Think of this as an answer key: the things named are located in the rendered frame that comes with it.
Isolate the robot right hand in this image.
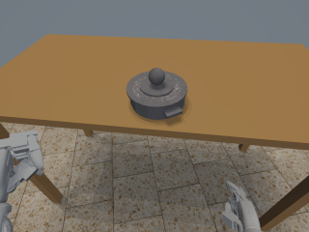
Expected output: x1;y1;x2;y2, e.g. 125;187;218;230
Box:
222;181;261;232

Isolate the pot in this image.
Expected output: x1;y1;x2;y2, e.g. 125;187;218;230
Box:
130;98;185;120

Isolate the knob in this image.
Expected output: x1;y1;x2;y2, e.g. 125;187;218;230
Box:
148;68;165;85

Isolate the robot left hand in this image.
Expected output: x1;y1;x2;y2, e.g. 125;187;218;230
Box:
0;130;44;203

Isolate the table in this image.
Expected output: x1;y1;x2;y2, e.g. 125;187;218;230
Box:
0;34;309;232

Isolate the lid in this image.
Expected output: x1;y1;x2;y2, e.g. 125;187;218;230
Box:
126;71;187;109

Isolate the robot left forearm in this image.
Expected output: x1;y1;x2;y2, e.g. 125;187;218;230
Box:
0;203;14;232

